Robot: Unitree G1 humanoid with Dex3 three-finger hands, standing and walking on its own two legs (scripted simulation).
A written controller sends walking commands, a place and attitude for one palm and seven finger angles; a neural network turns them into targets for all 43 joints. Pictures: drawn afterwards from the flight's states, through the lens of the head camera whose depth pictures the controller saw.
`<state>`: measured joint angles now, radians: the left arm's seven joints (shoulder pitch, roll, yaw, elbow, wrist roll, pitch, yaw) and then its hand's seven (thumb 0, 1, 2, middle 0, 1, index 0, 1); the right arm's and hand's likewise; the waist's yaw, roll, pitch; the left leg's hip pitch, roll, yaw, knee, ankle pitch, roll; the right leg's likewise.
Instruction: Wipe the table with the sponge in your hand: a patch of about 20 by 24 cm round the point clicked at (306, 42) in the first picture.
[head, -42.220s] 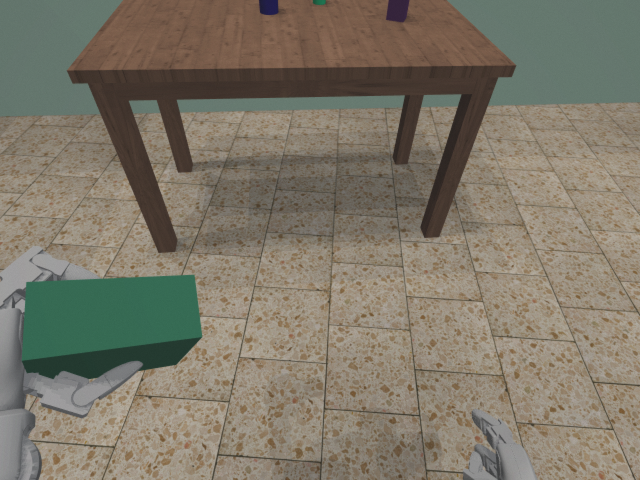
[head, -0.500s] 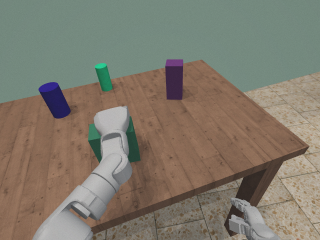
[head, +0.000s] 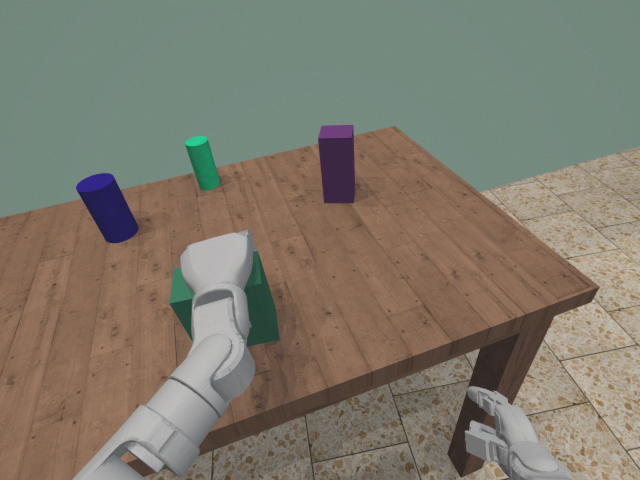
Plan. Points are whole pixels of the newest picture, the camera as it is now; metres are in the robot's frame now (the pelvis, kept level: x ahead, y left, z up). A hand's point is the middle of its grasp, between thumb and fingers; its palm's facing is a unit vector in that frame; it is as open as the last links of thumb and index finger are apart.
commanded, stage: slide back across to the middle lane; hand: left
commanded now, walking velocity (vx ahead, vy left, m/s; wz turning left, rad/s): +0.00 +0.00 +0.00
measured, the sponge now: (233, 315) +0.33 +0.17 +0.05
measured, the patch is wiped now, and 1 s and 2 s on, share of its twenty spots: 1.00 1.00 1.00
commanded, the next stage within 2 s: wipe forward along the middle lane in 0.74 s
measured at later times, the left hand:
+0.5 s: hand (212, 302) +0.30 +0.17 +0.12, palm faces +0.15 -0.23 -0.96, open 10.3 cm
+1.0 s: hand (176, 311) +0.28 +0.22 +0.11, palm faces +0.11 -0.16 -0.98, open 10.3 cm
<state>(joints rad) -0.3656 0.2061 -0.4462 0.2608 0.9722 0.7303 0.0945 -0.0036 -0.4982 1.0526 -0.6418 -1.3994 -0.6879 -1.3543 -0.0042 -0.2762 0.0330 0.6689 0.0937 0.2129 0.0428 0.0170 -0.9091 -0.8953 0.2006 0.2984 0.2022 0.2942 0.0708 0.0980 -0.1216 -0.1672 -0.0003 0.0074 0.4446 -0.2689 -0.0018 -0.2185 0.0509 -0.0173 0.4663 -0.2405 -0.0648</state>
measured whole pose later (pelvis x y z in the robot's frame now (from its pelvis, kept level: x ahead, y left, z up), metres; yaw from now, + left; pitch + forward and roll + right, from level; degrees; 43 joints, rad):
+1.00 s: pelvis -0.01 +0.00 +0.00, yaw -1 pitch -3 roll +1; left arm -0.14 0.35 -0.27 -0.05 0.93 0.64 0.00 -0.01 -0.52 1.05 -0.68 -1.35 -0.73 -1.30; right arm -0.02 -0.27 0.06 0.66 0.08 0.15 -0.03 0.02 -0.91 -0.90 0.20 0.30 0.20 0.29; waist 0.09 0.10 -0.06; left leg -0.13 0.00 0.02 0.43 -0.25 0.00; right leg -0.19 0.05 -0.01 0.46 -0.22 -0.06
